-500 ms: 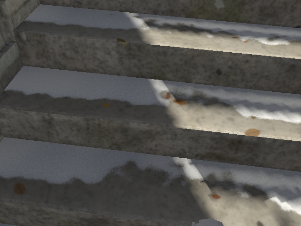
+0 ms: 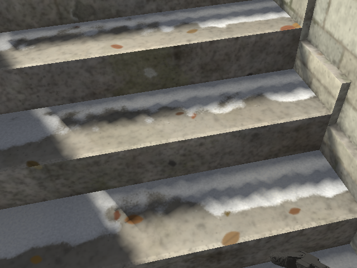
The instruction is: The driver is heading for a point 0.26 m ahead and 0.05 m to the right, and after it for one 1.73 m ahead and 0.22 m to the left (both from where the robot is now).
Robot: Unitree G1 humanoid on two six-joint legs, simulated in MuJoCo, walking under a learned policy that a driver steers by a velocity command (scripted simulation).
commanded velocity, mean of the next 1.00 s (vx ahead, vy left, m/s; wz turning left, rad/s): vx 0.14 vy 0.00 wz -0.13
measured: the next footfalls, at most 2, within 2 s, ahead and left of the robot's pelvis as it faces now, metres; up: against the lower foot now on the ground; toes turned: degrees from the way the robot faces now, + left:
left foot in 0.24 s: +0.33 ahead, +0.09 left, +0.17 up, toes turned -7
right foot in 0.66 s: +0.35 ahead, -0.20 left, +0.17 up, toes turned -17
